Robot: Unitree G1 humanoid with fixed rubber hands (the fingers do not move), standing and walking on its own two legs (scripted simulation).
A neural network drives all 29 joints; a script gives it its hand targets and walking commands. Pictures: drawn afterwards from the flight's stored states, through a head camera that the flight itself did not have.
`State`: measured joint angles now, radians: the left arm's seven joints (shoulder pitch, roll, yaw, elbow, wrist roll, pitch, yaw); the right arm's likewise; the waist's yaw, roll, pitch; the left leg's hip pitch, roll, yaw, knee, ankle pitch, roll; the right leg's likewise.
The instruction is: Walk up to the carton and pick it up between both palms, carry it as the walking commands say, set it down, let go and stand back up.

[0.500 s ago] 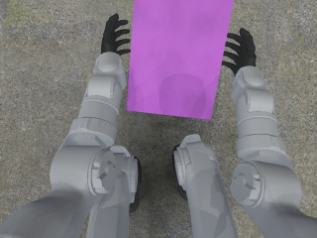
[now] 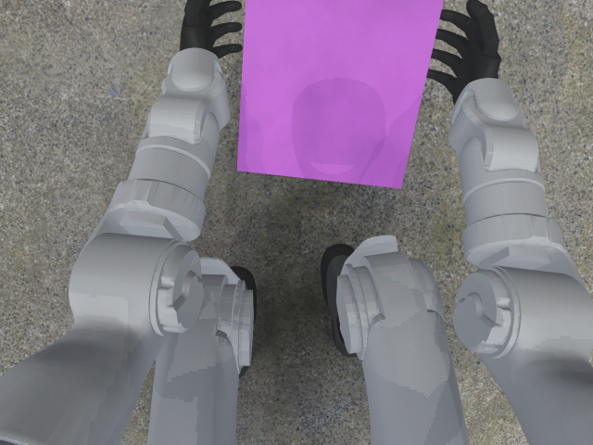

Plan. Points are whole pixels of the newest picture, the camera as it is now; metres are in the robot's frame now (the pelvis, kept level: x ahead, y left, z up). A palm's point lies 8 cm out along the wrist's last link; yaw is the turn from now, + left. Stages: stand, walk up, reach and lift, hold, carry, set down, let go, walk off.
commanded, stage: set down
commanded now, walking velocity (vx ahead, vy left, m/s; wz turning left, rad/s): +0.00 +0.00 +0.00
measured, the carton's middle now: (330, 56) +0.55 -0.11 -0.25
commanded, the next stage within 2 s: none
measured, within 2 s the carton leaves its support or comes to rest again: rests again in 1.98 s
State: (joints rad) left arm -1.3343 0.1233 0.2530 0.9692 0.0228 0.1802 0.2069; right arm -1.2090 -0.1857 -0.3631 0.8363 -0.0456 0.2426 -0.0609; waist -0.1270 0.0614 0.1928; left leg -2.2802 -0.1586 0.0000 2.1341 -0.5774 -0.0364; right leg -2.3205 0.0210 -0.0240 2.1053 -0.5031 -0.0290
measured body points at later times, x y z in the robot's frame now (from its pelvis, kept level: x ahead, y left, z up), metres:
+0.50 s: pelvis +0.00 +0.01 -0.02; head +0.35 -0.04 +0.26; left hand +0.56 +0.05 -0.18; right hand +0.49 -0.25 -0.19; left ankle +0.11 +0.11 -0.35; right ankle +0.12 -0.10 -0.35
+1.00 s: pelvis +0.01 +0.01 -0.02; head +0.36 -0.04 +0.25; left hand +0.56 +0.05 -0.19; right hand +0.50 -0.25 -0.19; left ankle +0.11 +0.11 -0.35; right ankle +0.12 -0.10 -0.35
